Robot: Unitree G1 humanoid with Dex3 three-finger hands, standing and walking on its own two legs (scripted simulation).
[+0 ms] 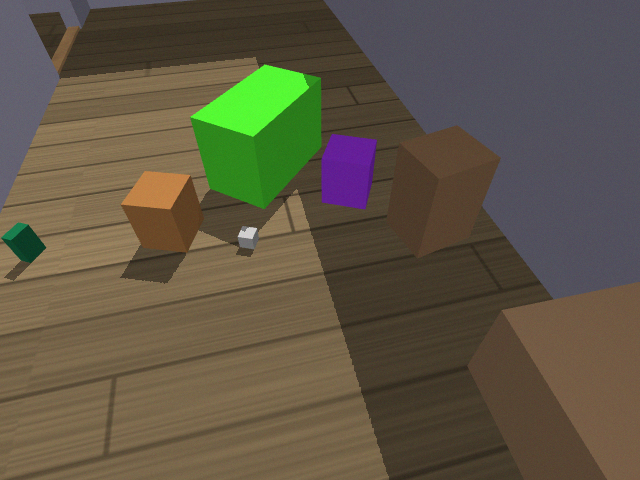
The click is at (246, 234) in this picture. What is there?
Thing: cube
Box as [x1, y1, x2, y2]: [238, 226, 258, 248]
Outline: 242,226 238,235 240,246 254,248 258,239 256,228
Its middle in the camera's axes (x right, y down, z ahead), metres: -0.30 -0.03 +1.68
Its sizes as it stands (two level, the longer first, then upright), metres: 0.065 0.065 0.065
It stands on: the floor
